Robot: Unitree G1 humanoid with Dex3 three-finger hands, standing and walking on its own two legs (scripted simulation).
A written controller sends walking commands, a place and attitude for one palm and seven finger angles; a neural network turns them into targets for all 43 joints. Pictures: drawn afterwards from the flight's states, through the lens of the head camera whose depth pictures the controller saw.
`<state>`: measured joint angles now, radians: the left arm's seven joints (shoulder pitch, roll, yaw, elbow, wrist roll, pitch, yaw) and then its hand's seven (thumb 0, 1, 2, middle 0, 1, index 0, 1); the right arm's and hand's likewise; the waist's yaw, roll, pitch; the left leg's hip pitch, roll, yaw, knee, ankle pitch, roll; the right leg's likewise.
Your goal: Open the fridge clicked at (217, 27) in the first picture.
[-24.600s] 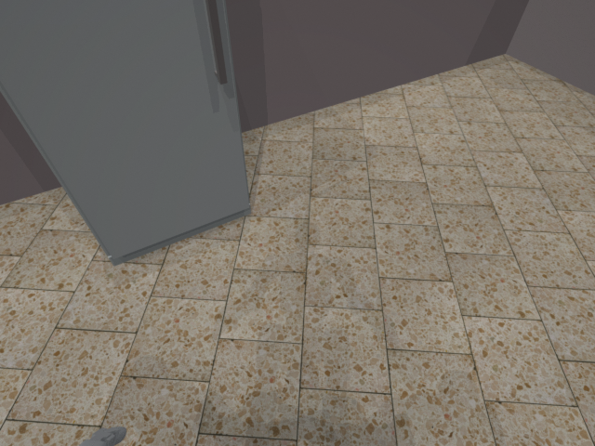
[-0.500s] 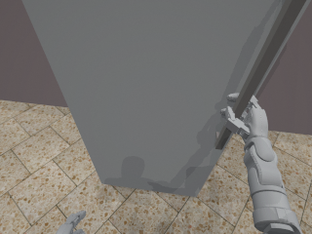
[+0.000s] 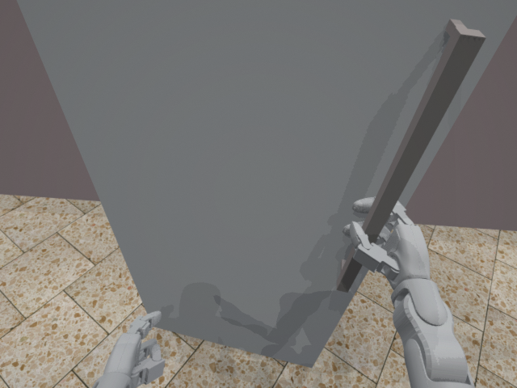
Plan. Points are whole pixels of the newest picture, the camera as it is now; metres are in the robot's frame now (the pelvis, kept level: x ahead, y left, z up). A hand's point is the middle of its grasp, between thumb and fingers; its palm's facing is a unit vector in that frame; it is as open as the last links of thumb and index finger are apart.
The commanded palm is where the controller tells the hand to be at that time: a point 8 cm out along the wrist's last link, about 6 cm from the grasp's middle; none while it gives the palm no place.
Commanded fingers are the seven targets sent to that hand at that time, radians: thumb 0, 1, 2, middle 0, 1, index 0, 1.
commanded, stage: walk backward, drawing the door open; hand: right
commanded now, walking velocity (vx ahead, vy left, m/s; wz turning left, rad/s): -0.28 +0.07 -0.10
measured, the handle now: (382, 195) +0.36 -0.14 +0.17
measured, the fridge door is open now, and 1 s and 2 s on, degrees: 10 36 68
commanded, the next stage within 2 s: none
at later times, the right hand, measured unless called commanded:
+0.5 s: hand (340, 328) +0.18 -0.08 +0.11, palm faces -0.04 +0.99 -0.14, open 5.9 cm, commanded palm +0.15 -0.13 +0.12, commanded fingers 0.00 -0.90 -0.90 0.45 1.40 0.45 1.40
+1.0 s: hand out of the picture +0.10 -0.01 +0.11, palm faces +0.22 +0.95 -0.22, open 6.3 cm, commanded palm +0.06 -0.05 +0.12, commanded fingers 0.00 -0.90 -0.90 0.45 1.40 0.45 1.40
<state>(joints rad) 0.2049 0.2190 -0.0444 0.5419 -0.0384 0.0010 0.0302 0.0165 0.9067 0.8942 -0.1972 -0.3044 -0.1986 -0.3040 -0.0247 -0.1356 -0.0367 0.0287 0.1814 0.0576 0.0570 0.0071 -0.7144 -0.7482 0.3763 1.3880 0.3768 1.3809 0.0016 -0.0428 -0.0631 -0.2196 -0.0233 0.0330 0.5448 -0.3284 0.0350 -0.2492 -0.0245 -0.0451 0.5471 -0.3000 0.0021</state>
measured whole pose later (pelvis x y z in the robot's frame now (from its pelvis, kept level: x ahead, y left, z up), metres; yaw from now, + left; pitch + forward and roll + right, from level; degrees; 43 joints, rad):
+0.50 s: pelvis -0.06 +0.01 +0.01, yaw -2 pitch -1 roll -1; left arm 0.20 0.18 -0.05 0.52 0.01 0.12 0.07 0.02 0.91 0.89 -0.20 -0.30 -0.20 -0.30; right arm 0.28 -0.15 0.16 -0.25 0.03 -0.08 -0.10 -0.02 -0.65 -0.70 0.44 1.39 0.39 1.40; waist 0.05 -0.04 0.00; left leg -0.26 -0.01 0.06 0.47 -0.20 0.03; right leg -0.26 0.00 -0.02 0.37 -0.11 0.01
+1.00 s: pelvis -0.11 +0.15 -0.01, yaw -13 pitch -2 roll -3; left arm 0.19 0.16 0.03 0.69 0.01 -0.06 0.09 0.02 0.91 0.89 -0.20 -0.30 -0.20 -0.30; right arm 0.35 -0.20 0.05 -0.42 -0.01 0.00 -0.08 -0.06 -0.61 -0.76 0.46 1.37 0.33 1.40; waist 0.07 0.02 0.05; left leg -0.34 -0.08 0.26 0.52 -0.19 0.02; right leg -0.42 -0.04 -0.02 0.72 -0.42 0.00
